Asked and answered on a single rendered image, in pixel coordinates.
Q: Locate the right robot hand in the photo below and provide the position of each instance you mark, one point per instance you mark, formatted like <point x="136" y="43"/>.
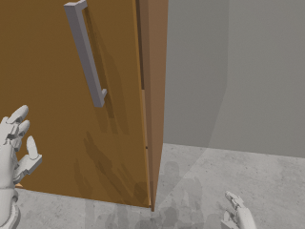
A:
<point x="241" y="216"/>

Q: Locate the robot left forearm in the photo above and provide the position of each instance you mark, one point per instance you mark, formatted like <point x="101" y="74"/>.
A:
<point x="10" y="214"/>

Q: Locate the handle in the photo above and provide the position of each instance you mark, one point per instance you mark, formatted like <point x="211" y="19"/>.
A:
<point x="79" y="33"/>

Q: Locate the wardrobe door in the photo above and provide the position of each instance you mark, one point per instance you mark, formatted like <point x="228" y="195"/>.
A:
<point x="89" y="152"/>

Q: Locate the left robot hand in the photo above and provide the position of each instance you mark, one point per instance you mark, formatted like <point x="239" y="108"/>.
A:
<point x="12" y="130"/>

